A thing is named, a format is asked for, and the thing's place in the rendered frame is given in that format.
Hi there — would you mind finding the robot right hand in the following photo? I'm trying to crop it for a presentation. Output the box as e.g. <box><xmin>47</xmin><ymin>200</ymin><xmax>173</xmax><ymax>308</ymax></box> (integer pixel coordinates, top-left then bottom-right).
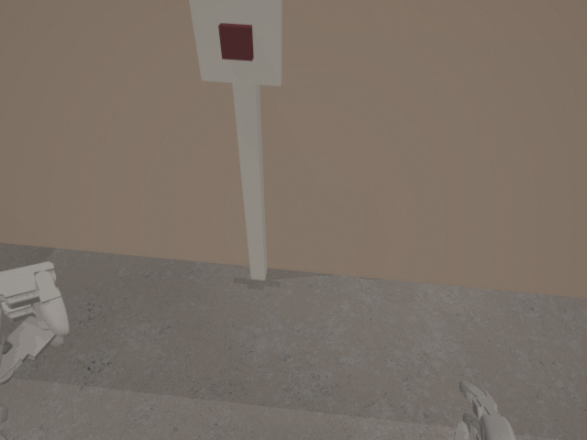
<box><xmin>449</xmin><ymin>380</ymin><xmax>516</xmax><ymax>440</ymax></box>

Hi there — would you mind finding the robot left hand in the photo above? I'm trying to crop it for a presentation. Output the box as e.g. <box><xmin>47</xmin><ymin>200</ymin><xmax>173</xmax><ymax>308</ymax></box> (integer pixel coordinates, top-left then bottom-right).
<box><xmin>0</xmin><ymin>261</ymin><xmax>70</xmax><ymax>385</ymax></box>

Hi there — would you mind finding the panel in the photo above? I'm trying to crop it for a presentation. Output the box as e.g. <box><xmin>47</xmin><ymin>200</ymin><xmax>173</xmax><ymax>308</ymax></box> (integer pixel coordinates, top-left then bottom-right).
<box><xmin>189</xmin><ymin>0</ymin><xmax>282</xmax><ymax>281</ymax></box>

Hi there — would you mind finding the button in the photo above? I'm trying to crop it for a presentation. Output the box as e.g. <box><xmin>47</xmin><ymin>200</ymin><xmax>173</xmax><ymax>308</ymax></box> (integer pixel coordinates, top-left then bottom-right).
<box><xmin>218</xmin><ymin>23</ymin><xmax>253</xmax><ymax>61</ymax></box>

